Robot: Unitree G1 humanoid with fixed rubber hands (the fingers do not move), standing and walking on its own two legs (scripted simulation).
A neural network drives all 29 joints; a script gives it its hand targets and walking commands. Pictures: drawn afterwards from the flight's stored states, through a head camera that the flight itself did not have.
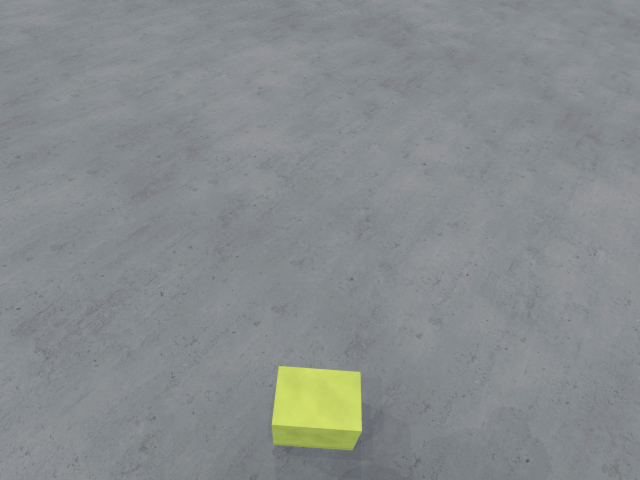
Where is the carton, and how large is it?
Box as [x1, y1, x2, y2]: [272, 366, 361, 449]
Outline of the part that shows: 279,366 272,418 273,444 352,449 361,431 360,372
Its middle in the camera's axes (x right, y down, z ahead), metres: -0.01 +0.50 +1.11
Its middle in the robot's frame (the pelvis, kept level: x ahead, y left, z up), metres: +0.42 -0.03 -0.68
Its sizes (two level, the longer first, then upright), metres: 0.232 0.156 0.192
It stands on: the floor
